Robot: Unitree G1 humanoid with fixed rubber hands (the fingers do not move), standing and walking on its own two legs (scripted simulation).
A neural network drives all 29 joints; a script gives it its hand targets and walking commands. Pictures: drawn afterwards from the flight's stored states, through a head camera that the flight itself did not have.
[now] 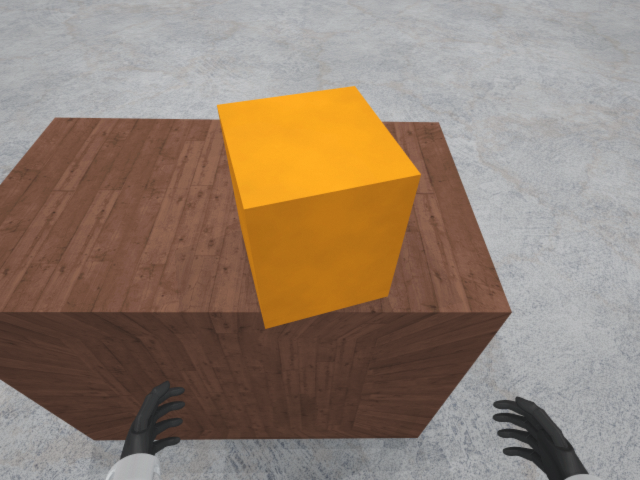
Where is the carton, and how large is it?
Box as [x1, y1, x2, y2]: [217, 86, 420, 328]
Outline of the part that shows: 354,86 217,105 241,230 265,328 386,296 388,293 420,174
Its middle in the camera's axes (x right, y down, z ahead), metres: -0.02 -0.04 +0.57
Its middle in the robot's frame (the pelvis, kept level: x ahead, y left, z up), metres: +0.47 +0.02 +0.07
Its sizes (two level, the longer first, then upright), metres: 0.210 0.200 0.250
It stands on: a pedestal, 0.71 m high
